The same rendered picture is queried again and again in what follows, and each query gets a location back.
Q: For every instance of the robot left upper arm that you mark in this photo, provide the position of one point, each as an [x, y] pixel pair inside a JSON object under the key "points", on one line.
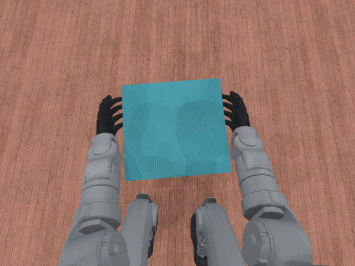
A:
{"points": [[106, 247]]}

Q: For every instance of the robot right forearm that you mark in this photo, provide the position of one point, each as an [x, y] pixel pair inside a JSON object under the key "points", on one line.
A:
{"points": [[260, 194]]}

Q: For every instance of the robot left thigh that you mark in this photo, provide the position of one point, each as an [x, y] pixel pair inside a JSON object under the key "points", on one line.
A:
{"points": [[138, 225]]}

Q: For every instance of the robot right hand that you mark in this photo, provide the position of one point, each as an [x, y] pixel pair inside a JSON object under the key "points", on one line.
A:
{"points": [[239, 116]]}

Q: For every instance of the robot left forearm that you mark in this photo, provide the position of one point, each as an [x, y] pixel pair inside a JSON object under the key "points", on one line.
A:
{"points": [[99, 203]]}

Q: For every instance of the robot right upper arm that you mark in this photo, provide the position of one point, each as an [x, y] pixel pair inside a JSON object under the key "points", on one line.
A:
{"points": [[274, 242]]}

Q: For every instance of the right robot shin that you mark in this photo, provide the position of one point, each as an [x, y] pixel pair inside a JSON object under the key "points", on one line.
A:
{"points": [[201, 246]]}

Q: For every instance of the robot left hand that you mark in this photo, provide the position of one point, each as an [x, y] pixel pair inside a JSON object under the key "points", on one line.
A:
{"points": [[105, 121]]}

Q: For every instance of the carton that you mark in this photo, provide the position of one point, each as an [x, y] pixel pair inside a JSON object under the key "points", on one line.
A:
{"points": [[174, 129]]}

